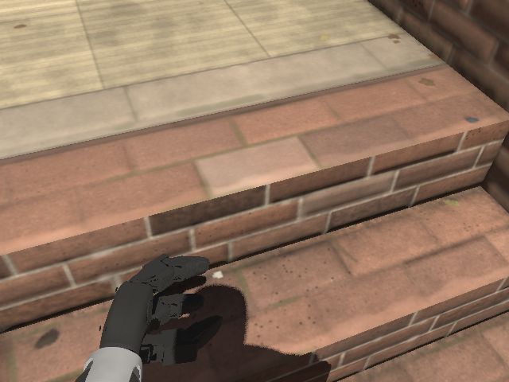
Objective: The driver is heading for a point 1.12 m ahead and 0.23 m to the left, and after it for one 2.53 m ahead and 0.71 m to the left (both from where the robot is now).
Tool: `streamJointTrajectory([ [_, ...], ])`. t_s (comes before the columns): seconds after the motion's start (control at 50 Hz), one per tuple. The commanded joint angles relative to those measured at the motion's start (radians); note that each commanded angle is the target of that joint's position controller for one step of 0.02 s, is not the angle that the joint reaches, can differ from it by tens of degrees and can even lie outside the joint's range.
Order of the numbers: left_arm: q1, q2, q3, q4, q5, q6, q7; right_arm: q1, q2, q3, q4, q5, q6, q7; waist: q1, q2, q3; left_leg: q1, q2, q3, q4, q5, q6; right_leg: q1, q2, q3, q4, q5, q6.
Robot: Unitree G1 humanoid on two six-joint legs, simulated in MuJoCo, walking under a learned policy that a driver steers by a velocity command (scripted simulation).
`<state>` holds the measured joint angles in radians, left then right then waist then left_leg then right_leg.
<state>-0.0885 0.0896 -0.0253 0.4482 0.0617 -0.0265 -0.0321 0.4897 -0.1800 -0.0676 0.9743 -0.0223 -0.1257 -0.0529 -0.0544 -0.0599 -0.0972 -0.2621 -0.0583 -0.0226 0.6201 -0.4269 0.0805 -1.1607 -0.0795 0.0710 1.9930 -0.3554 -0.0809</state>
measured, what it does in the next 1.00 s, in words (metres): climbs, turning left: right foot 0.20 m higher, then left foot 0.20 m higher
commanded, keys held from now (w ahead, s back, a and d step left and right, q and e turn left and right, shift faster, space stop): w+q+shift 0.64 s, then w+e+shift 0.36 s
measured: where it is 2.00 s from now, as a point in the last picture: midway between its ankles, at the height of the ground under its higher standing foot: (151, 1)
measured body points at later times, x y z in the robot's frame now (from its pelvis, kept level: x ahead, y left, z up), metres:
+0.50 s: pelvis +0.33 -0.07 +0.21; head +0.32 -0.07 +0.66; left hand +0.19 +0.17 +0.07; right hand +0.68 -0.14 +0.24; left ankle +0.36 +0.06 -0.16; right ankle +0.26 -0.21 -0.52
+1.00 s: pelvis +0.61 +0.05 +0.45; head +0.61 +0.06 +0.90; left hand +0.80 +0.29 +0.44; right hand +0.68 -0.19 +0.31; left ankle +0.49 +0.05 -0.31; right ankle +0.80 +0.02 +0.03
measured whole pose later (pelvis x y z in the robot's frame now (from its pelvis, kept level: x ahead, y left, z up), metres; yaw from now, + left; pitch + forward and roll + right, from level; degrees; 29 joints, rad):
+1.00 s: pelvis +0.61 +0.05 +0.45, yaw +29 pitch +4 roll -7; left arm -0.09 0.00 -0.08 0.49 -0.02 0.00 -0.01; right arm 0.46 -0.19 -0.02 1.02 0.02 -0.12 -0.01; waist -0.03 0.10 -0.05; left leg 0.07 0.07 0.10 0.04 -0.15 0.07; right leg -1.43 0.04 -0.13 1.93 -0.32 -0.18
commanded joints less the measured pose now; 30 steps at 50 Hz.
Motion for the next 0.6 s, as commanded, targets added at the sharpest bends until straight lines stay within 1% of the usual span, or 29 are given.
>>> streamJointTrajectory([
  [0.02, -0.234, 0.011, 0.004, -0.164, -0.009, -0.002, 0.011, -0.059, -0.129, -0.025, -0.115, -0.018, -0.028, -0.024, -0.010, 0.143, 0.204, 0.037, 0.267, -0.486, -0.445, 0.102, 0.261, -0.285, -0.040, -0.009, 0.116, -0.149, 0.017],
  [0.06, -0.328, 0.005, -0.003, -0.197, 0.024, -0.020, -0.001, 0.071, -0.151, -0.045, -0.090, 0.005, -0.036, -0.033, -0.077, 0.141, 0.175, 0.314, 0.294, -0.514, -0.505, 0.174, 0.258, -0.454, -0.054, -0.012, 0.007, -0.232, -0.002],
  [0.08, -0.355, 0.009, -0.007, -0.202, 0.013, -0.035, 0.004, 0.086, -0.123, -0.046, -0.078, 0.010, -0.036, -0.035, -0.089, 0.134, 0.154, 0.347, 0.281, -0.439, -0.521, 0.372, 0.243, -0.377, -0.052, -0.053, -0.127, -0.258, 0.000],
  [0.1, -0.362, -0.015, -0.019, -0.235, 0.029, -0.030, -0.004, 0.125, -0.114, -0.057, -0.060, 0.026, -0.032, -0.044, -0.094, 0.141, 0.083, 0.329, 0.280, -0.394, -0.540, 0.508, 0.215, -0.210, -0.071, -0.017, -0.238, -0.197, -0.015],
  [0.12, -0.312, -0.026, -0.037, -0.211, 0.008, -0.030, -0.011, 0.032, -0.139, -0.059, -0.074, 0.019, -0.019, -0.029, -0.060, 0.096, 0.017, 0.163, 0.226, -0.247, -0.635, 0.645, 0.220, 0.127, -0.021, -0.194, -0.527, -0.246, -0.008],
  [0.14, -0.220, -0.047, -0.035, -0.197, -0.045, -0.028, 0.001, -0.031, -0.100, -0.053, -0.103, 0.036, -0.023, -0.016, 0.002, 0.171, -0.065, -0.046, 0.184, -0.213, -0.583, 1.054, 0.196, 0.615, 0.045, -0.168, -0.792, -0.355, -0.041],
  [0.16, 0.095, 0.044, 0.031, -0.107, -0.093, -0.008, 0.028, -0.053, -0.185, -0.062, -0.125, 0.037, -0.048, 0.021, 0.125, 0.218, -0.260, -0.056, 0.231, -0.242, -0.390, 1.657, 0.196, 1.010, 0.122, -0.200, -0.762, -0.209, -0.006],
  [0.18, 0.384, 0.189, 0.106, -0.037, -0.075, 0.010, 0.061, -0.163, -0.331, -0.105, -0.167, 0.079, -0.085, 0.072, 0.316, 0.265, -0.421, -0.060, 0.234, -0.251, -0.064, 1.953, 0.143, 1.178, 0.111, -0.107, -0.781, -0.193, -0.007],
  [0.2, 0.474, 0.322, 0.154, 0.012, -0.036, -0.006, 0.067, -0.254, -0.285, -0.105, -0.236, 0.101, -0.102, 0.100, 0.343, 0.007, -0.489, -0.284, 0.097, -0.232, 0.302, 1.546, 0.075, 1.304, -0.054, 0.278, -1.043, -0.572, -0.021],
  [0.22, 0.474, 0.381, 0.167, 0.070, -0.022, -0.007, 0.065, -0.339, -0.120, -0.072, -0.302, 0.055, -0.100, 0.106, 0.326, -0.337, -0.464, -0.482, -0.043, -0.243, 0.738, 0.611, 0.060, 1.263, -0.257, 0.734, -1.423, -0.701, -0.028],
  [0.24, 0.352, 0.322, 0.159, 0.061, -0.050, 0.002, 0.058, -0.349, -0.036, -0.064, -0.340, 0.012, -0.089, 0.102, 0.266, -0.278, -0.383, -0.614, -0.049, -0.290, 1.202, 0.432, 0.019, 1.133, -0.324, 0.955, -1.645, -0.752, -0.009],
  [0.26, 0.218, 0.248, 0.131, 0.097, -0.063, -0.001, 0.044, -0.321, 0.033, -0.043, -0.357, -0.025, -0.068, 0.106, 0.142, -0.192, -0.258, -0.693, 0.017, -0.199, 1.389, 0.496, 0.030, 1.029, -0.318, 0.786, -1.581, -0.718, -0.055],
  [0.28, 0.164, 0.162, 0.108, 0.159, -0.063, -0.027, 0.045, -0.335, 0.059, -0.028, -0.358, -0.042, -0.041, 0.094, 0.082, -0.072, -0.101, -0.735, 0.049, -0.136, 1.426, 0.574, 0.049, 0.910, -0.291, 0.554, -1.452, -0.546, -0.061],
  [0.3, 0.204, 0.069, 0.077, 0.246, -0.045, -0.047, 0.041, -0.337, 0.091, -0.003, -0.385, -0.039, -0.018, 0.090, 0.022, -0.013, 0.012, -0.753, 0.059, -0.123, 1.480, 0.527, 0.063, 0.788, -0.272, 0.404, -1.431, -0.385, -0.054],
  [0.32, 0.228, 0.023, 0.063, 0.314, -0.023, -0.067, 0.029, -0.336, 0.098, 0.015, -0.405, -0.027, 0.010, 0.089, -0.026, 0.026, 0.061, -0.770, 0.059, -0.120, 1.520, 0.443, 0.072, 0.746, -0.253, 0.283, -1.443, -0.280, -0.050],
  [0.34, 0.301, 0.022, 0.063, 0.382, -0.016, -0.080, 0.025, -0.340, 0.141, 0.047, -0.419, -0.026, 0.024, 0.086, -0.028, 0.015, 0.101, -0.860, 0.063, -0.116, 1.608, 0.396, 0.081, 0.778, -0.249, 0.162, -1.498, -0.099, -0.021],
  [0.36, 0.368, 0.023, 0.061, 0.432, -0.001, -0.102, 0.027, -0.389, 0.164, 0.065, -0.439, -0.007, 0.036, 0.083, -0.001, 0.017, 0.156, -0.975, 0.060, -0.127, 1.705, 0.277, 0.087, 0.821, -0.285, 0.121, -1.560, 0.005, -0.019],
  [0.38, 0.358, 0.058, 0.063, 0.438, 0.003, -0.117, 0.032, -0.432, 0.132, 0.067, -0.464, 0.006, 0.052, 0.071, -0.012, 0.009, 0.213, -1.018, 0.077, -0.149, 1.650, 0.222, 0.081, 0.821, -0.312, 0.057, -1.668, 0.074, -0.012],
  [0.4, 0.369, 0.086, 0.071, 0.473, 0.008, -0.131, 0.040, -0.468, 0.114, 0.054, -0.476, 0.017, 0.083, 0.052, -0.022, -0.028, 0.236, -1.073, 0.026, -0.109, 1.862, 0.131, 0.081, 0.821, -0.347, 0.001, -1.774, 0.133, -0.039],
  [0.42, 0.336, 0.093, 0.062, 0.472, 0.011, -0.141, 0.040, -0.513, 0.062, 0.042, -0.510, 0.017, 0.098, 0.044, -0.054, 0.041, 0.258, -1.075, 0.028, -0.125, 1.827, 0.105, 0.082, 0.825, -0.332, -0.117, -1.816, 0.210, -0.015],
  [0.44, 0.345, 0.088, 0.059, 0.502, 0.007, -0.138, 0.036, -0.525, 0.067, 0.041, -0.492, 0.023, 0.113, 0.032, -0.055, 0.055, 0.260, -1.137, -0.019, -0.106, 1.919, 0.065, 0.109, 0.868, -0.263, -0.199, -1.812, 0.246, -0.014],
  [0.46, 0.355, 0.170, 0.075, 0.492, -0.001, -0.145, 0.030, -0.596, 0.058, 0.044, -0.556, 0.025, 0.133, 0.024, -0.066, 0.029, 0.273, -1.161, -0.008, -0.082, 1.850, -0.017, 0.118, 0.900, -0.266, -0.249, -1.866, 0.271, 0.000],
  [0.48, 0.364, 0.157, 0.069, 0.501, -0.009, -0.137, 0.024, -0.643, 0.055, 0.058, -0.583, 0.028, 0.142, 0.024, -0.100, 0.104, 0.290, -1.101, 0.029, -0.033, 1.586, 0.007, 0.129, 0.865, -0.188, -0.355, -1.898, 0.222, 0.044],
  [0.5, 0.394, 0.125, 0.061, 0.524, -0.024, -0.129, 0.032, -0.720, 0.026, 0.059, -0.597, 0.026, 0.156, 0.016, -0.074, 0.141, 0.331, -0.980, 0.014, 0.072, 1.329, -0.003, 0.133, 0.802, -0.132, -0.445, -1.968, 0.455, 0.053],
  [0.52, 0.374, 0.203, 0.063, 0.494, -0.069, -0.116, 0.061, -0.634, -0.002, 0.074, -0.570, 0.043, 0.172, 0.042, -0.123, 0.092, 0.234, -0.562, -0.005, 0.241, 1.005, 0.023, 0.131, 0.659, -0.089, -0.540, -2.046, 0.784, 0.015],
  [0.54, 0.404, 0.306, 0.076, 0.442, -0.108, -0.111, 0.087, -0.502, -0.050, 0.062, -0.507, 0.047, 0.185, 0.064, -0.125, 0.081, 0.054, -0.248, -0.067, 0.288, 0.909, 0.087, 0.115, 0.691, -0.094, -0.492, -1.951, 1.302, -0.059],
  [0.56, 0.376, 0.474, 0.109, 0.381, -0.122, -0.113, 0.100, -0.218, -0.098, 0.030, -0.434, 0.049, 0.190, 0.055, -0.218, 0.024, -0.156, -0.079, -0.127, 0.364, 0.994, -0.078, 0.075, 0.884, -0.194, -0.427, -1.706, 2.119, -0.114],
  [0.58, 0.251, 0.559, 0.144, 0.326, -0.134, -0.106, 0.071, -0.018, -0.146, 0.013, -0.411, 0.028, 0.175, 0.045, -0.315, -0.015, -0.290, 0.021, -0.102, 0.280, 0.933, -0.077, 0.088, 1.017, -0.261, -0.385, -1.419, 2.343, -0.118],
  [0.6, 0.254, 0.517, 0.145, 0.288, -0.132, -0.097, 0.034, -0.022, -0.195, -0.012, -0.413, 0.021, 0.153, 0.054, -0.262, -0.069, -0.342, 0.064, -0.153, 0.167, 0.653, -0.155, 0.087, 1.073, -0.246, -0.329, -1.170, 2.122, -0.135],
])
